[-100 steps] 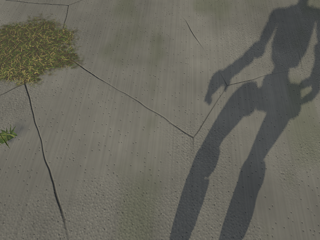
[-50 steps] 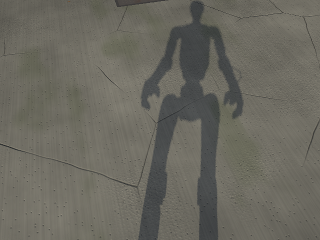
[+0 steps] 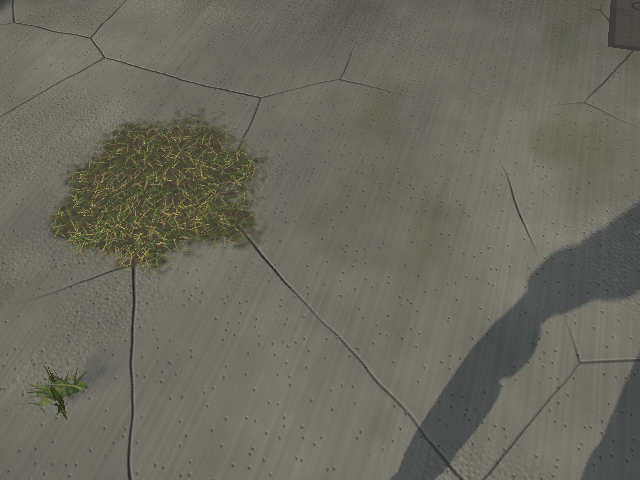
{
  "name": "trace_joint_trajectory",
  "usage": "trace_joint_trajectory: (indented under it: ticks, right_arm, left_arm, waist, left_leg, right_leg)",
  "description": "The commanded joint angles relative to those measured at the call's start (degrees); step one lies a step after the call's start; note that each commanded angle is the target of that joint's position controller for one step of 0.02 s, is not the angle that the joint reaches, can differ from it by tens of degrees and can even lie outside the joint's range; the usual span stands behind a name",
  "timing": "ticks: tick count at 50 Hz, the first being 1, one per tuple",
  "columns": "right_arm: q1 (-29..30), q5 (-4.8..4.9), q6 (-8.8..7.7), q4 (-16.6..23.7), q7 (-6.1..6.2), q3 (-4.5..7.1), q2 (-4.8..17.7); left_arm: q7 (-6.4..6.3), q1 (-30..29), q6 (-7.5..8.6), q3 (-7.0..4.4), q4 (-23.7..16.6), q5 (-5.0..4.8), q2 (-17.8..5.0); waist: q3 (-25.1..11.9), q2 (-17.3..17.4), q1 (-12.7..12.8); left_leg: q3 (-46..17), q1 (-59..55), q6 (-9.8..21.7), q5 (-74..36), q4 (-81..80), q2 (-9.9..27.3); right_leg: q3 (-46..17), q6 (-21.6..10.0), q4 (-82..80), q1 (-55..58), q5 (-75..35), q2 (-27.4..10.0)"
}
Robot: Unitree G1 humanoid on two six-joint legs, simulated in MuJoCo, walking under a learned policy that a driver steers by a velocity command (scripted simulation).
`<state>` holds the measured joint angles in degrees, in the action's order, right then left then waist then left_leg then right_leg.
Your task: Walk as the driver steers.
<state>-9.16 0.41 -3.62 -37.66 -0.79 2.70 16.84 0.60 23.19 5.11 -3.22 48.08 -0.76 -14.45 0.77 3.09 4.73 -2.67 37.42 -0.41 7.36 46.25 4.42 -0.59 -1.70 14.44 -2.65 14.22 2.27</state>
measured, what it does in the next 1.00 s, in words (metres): walks ahead, turning right: left foot, then right foot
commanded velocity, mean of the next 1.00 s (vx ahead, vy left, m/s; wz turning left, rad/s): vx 0.32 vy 0.00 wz -0.40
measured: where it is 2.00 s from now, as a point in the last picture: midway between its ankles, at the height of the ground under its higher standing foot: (501, 330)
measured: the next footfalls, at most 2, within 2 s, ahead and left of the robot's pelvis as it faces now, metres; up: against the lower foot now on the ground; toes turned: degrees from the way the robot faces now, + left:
left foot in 0.16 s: +0.27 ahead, +0.14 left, +0.00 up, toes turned -1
right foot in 0.66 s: +0.25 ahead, -0.11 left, +0.00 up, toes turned -21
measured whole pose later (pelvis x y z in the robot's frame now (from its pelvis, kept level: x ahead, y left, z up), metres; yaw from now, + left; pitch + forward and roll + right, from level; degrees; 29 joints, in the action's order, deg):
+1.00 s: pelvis +0.36 -0.05 +0.00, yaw -28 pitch +2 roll +1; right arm 0.5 0.5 -5.3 -41.4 -3.1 3.1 17.0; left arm -1.5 23.5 1.7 -3.6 40.0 -1.5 -17.1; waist 2.0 2.1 4.3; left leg -3.0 32.8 -2.2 1.6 31.6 0.5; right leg -7.4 -2.5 20.1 -2.5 19.7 2.1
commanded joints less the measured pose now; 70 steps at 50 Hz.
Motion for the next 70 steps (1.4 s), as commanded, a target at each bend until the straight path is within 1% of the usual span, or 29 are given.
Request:
trace_joint_trajectory:
  ticks: [1, 5, 7, 8, 9, 10, 11, 13, 15, 19, 23, 29, 32, 33, 34, 35, 36, 38, 45, 51, 54, 55, 56, 57, 58, 60, 64, 67, 70]
  right_arm:
    - [8.53, 0.38, -1.47, 6.16, -0.87, -0.47, 0.79]
    - [10.45, 0.42, -2.05, 7.61, -1.72, 0.58, 3.23]
    - [0.91, -0.64, -2.49, 5.06, -1.33, 2.23, 6.31]
    - [-6.19, -1.64, -2.51, 3.62, -0.70, 3.15, 9.15]
    - [-12.90, -3.31, -1.68, 3.27, 0.19, 3.97, 13.93]
    - [-13.55, -2.53, -0.59, 3.34, -0.09, 3.41, 11.99]
    - [-10.28, -1.84, 0.31, 3.93, -0.08, 2.58, 8.70]
    - [-2.78, -0.76, 0.40, 3.05, -0.04, 1.25, 4.68]
    - [2.68, -1.72, -0.17, 2.41, -0.37, 1.37, 4.31]
    - [6.33, -2.07, -0.92, 0.86, 0.55, 2.07, 5.37]
    - [5.47, -1.27, 0.33, -0.84, 1.75, 2.83, 7.45]
    - [1.81, 1.07, 1.17, -3.29, 0.48, 4.40, 11.48]
    - [1.98, 1.58, 1.64, -4.29, 0.17, 3.83, 9.16]
    - [2.88, 0.48, 1.49, -3.87, -0.02, 2.70, 5.54]
    - [6.37, -1.32, 0.66, 0.97, -0.11, 1.65, 2.77]
    - [9.65, -0.27, -0.76, 1.33, -0.54, 2.26, 5.75]
    - [9.85, 1.40, -1.82, 1.68, -1.34, 2.79, 7.71]
    - [8.45, -0.12, -2.71, -0.04, -1.62, 3.05, 8.34]
    - [13.89, -0.22, -2.45, 0.14, -2.03, 1.16, 3.20]
    - [13.85, 0.40, -3.18, 0.86, -2.44, 1.80, 6.02]
    - [2.95, -0.27, -3.65, -2.22, -1.90, 3.58, 8.82]
    - [-6.36, -1.16, -3.71, -3.26, -1.55, 4.26, 11.48]
    - [-12.48, -1.74, -3.11, -5.49, -1.73, 5.54, 16.62]
    - [-11.61, 0.02, -3.23, -5.58, -2.12, 4.27, 11.44]
    - [-8.23, 0.30, -2.98, -5.18, -1.73, 3.37, 8.35]
    - [-4.08, -0.66, -2.37, -5.03, -1.21, 2.49, 5.97]
    - [-4.01, -0.25, -2.90, -6.17, -0.54, 1.95, 5.36]
    - [-5.48, 0.62, -2.46, -6.90, -0.04, 2.46, 7.94]
    - [-7.56, 1.13, -1.67, -7.45, 0.23, 2.75, 9.36]
  left_arm:
    - [-0.32, -1.67, 0.49, -2.05, -3.21, -0.62, -10.83]
    - [-0.59, 0.77, -0.89, -1.89, -1.38, -0.98, -11.51]
    - [-1.01, -0.56, -1.50, -1.98, -1.80, -0.87, -12.46]
    - [-1.07, -1.14, -1.20, -1.41, -3.12, -0.08, -11.07]
    - [-0.78, 3.30, -0.65, 0.46, -4.53, 1.85, -5.24]
    - [-0.90, 9.93, -0.59, 0.86, -2.66, 0.08, -5.41]
    - [-1.13, 5.58, -1.21, -1.12, -2.82, -1.51, -11.35]
    - [-1.93, -0.57, -2.98, -1.11, -4.37, -1.03, -9.60]
    - [-2.59, 1.59, -5.64, -1.30, -4.04, -0.45, -7.48]
    - [-3.06, -1.39, -7.40, -1.67, -7.24, 0.22, -6.34]
    - [-1.39, -7.61, -7.35, -1.35, -10.58, 0.28, -5.89]
    - [0.46, -13.61, -7.28, -2.02, -13.99, -0.15, -8.16]
    - [0.28, -6.93, -6.62, -2.88, -11.09, -0.23, -8.71]
    - [-0.39, 0.23, -6.41, -4.59, -9.15, -0.82, -12.74]
    - [-0.97, 4.15, -5.82, -6.51, -9.90, -0.94, -21.63]
    - [-0.19, 3.83, -3.99, -5.14, -11.28, -0.37, -17.79]
    - [0.00, 1.73, -2.66, -4.03, -11.67, -0.03, -14.54]
    - [-0.22, -2.70, -2.20, -2.91, -12.62, -0.76, -11.19]
    - [-2.53, -1.98, -2.53, -3.36, -12.72, -0.44, -13.60]
    - [-2.55, -0.23, -2.73, -3.54, -10.57, -0.80, -13.04]
    - [-2.23, -0.78, -3.13, -2.59, -10.15, -0.02, -10.32]
    - [-2.20, -1.06, -3.23, -1.47, -11.33, 0.83, -7.89]
    - [-2.14, 7.00, -2.47, -0.13, -12.48, -0.66, -3.02]
    - [-2.16, 6.18, -1.90, -0.77, -11.14, -1.79, -7.70]
    - [-1.96, -0.10, -1.68, -1.63, -11.78, -2.27, -10.86]
    - [-1.89, -7.53, -1.10, -1.44, -13.43, -0.39, -10.20]
    - [-0.98, -7.23, -1.40, -0.54, -13.43, -0.06, -6.39]
    - [-0.79, -13.38, -0.64, 0.62, -15.75, 0.98, -4.44]
    - [-0.04, -18.61, 0.19, 1.00, -16.49, 0.49, -4.04]
  waist:
    - [2.40, -8.45, 0.24]
    - [2.69, -8.88, -1.55]
    - [-3.86, -8.93, -7.57]
    - [-9.98, -7.44, -10.76]
    - [-20.33, 6.36, -10.68]
    - [-31.92, 14.13, -9.95]
    - [-25.06, 6.73, -10.29]
    - [-10.95, 2.39, -6.78]
    - [-6.58, 4.14, -2.81]
    - [-3.93, 3.95, -1.61]
    - [-4.40, 2.26, -3.64]
    - [-1.13, 1.45, -5.69]
    - [-1.86, -0.85, -2.40]
    - [-4.04, -8.39, 0.01]
    - [-3.44, -23.97, 0.30]
    - [-4.58, -16.43, 2.35]
    - [-2.56, -14.24, 0.70]
    - [-0.92, -8.94, -1.99]
    - [0.66, -8.57, -1.66]
    - [1.66, -10.94, -1.96]
    - [-4.07, -10.94, -7.19]
    - [-12.42, -6.56, -11.16]
    - [-19.97, 13.71, -7.75]
    - [-17.00, 11.45, -8.94]
    - [-8.90, 6.26, -9.57]
    - [-2.34, -0.05, -7.89]
    - [-1.04, 2.04, -4.97]
    - [0.95, 0.61, -6.17]
    - [1.57, 0.32, -7.89]
  left_leg:
    - [2.74, -2.73, -0.19, -7.14, -9.30, -1.53]
    - [1.90, -8.63, 2.26, -5.87, -16.31, -3.77]
    - [3.31, -24.16, 4.88, -11.29, -20.73, -6.03]
    - [-0.08, -38.71, 6.95, -23.29, -18.78, -0.85]
    - [-15.48, -60.81, 13.31, -44.70, -12.60, 16.31]
    - [-29.09, -63.65, 19.44, -42.60, -16.38, 24.20]
    - [-22.49, -55.37, 17.16, -37.07, -18.93, 20.23]
    - [-10.97, -39.86, 14.21, -32.83, -22.89, 14.72]
    - [-4.22, -25.50, 13.50, -27.26, -28.74, 11.88]
    - [1.94, -20.91, 14.72, -21.24, -33.21, 12.73]
    - [5.44, -23.29, 14.16, -10.78, -34.29, 13.09]
    - [2.69, -29.92, 12.08, 13.67, -35.07, 16.20]
    - [8.69, -24.92, 7.88, 16.22, -24.96, 11.80]
    - [14.10, -18.05, 4.51, 12.82, -9.21, 6.94]
    - [15.43, 6.11, -1.37, 26.31, 12.66, -3.83]
    - [2.63, 14.95, -0.91, 29.09, 21.11, -4.67]
    - [0.08, 16.32, 0.65, 23.96, 21.16, -2.05]
    - [0.21, 12.94, 0.96, 14.95, 14.97, 0.34]
    - [1.87, -2.14, -2.53, -4.76, -9.93, -4.40]
    - [-0.02, -9.58, -0.53, -6.70, -16.84, -4.29]
    - [3.11, -25.23, 3.31, -4.72, -19.42, -5.31]
    - [-5.68, -40.30, 7.13, -2.43, -17.59, 2.83]
    - [-34.71, -57.81, 16.65, 12.66, -24.80, 15.75]
    - [-44.04, -56.71, 17.25, 25.05, -31.12, 17.10]
    - [-35.26, -49.95, 15.20, 24.56, -31.64, 15.62]
    - [-23.16, -37.58, 13.70, 11.65, -32.42, 11.43]
    - [-14.35, -30.44, 14.63, 0.26, -36.63, 8.85]
    - [-10.48, -28.10, 14.95, -4.41, -38.43, 7.42]
    - [-6.71, -26.15, 13.11, -7.07, -37.41, 5.07]
  right_leg:
    - [-6.83, -8.93, -5.46, -3.25, -17.42, -12.73]
    - [-8.54, -6.79, -0.49, 0.99, -27.83, -14.92]
    - [-6.70, -3.72, 11.34, 0.21, -42.94, -11.84]
    - [-5.54, -1.27, 21.81, -7.44, -35.49, -8.70]
    - [-2.62, 2.71, 43.30, -25.56, -1.02, -1.90]
    - [-8.24, 3.88, 56.02, -29.83, 26.26, 1.19]
    - [-9.06, 4.31, 60.08, -32.29, 23.41, -2.00]
    - [-4.64, 5.16, 56.71, -34.51, 17.35, -5.79]
    - [-2.89, 6.14, 54.63, -25.76, 12.03, -6.98]
    - [-2.34, 6.64, 47.64, -25.36, 3.98, -7.94]
    - [-0.83, 5.02, 36.68, -23.01, -2.81, -8.78]
    - [2.69, 0.42, 25.72, -23.50, 5.68, -7.76]
    - [6.51, -2.81, 15.19, -9.82, 3.19, -3.60]
    - [-1.49, -6.17, 11.08, -0.01, 2.86, -6.96]
    - [-31.06, -16.90, 4.12, 11.38, 7.53, -20.04]
    - [-39.63, -20.72, -1.18, 12.86, 11.46, -23.06]
    - [-34.77, -18.82, -1.44, 11.67, 8.74, -22.38]
    - [-25.26, -14.83, -0.01, 7.69, -1.99, -18.70]
    - [-13.56, -10.87, -1.13, -2.76, -12.65, -11.60]
    - [-17.69, -8.59, 1.98, -2.87, -10.43, -14.10]
    - [-14.39, -5.70, 15.04, -2.89, -25.51, -10.12]
    - [-11.90, -3.45, 30.53, -10.61, -18.52, -6.68]
    - [-7.23, 1.05, 51.92, -30.94, 11.32, 2.28]
    - [-11.56, 1.11, 59.58, -38.43, 18.13, 1.08]
    - [-10.88, 0.64, 61.26, -41.26, 13.83, -1.58]
    - [-7.60, 0.12, 56.73, -38.91, 7.28, -5.74]
    - [-5.09, 0.81, 47.45, -34.54, 4.41, -8.91]
    - [-2.80, 2.37, 35.51, -34.19, -1.93, -8.95]
    - [-1.13, 3.58, 23.81, -28.58, -11.15, -6.24]
Velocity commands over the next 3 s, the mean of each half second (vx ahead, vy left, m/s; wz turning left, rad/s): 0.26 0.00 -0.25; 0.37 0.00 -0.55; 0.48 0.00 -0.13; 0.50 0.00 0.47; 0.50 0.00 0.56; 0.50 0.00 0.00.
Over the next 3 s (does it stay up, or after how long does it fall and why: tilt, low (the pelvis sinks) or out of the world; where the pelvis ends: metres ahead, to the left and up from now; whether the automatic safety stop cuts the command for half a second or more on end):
stays up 1.38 -0.32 -0.01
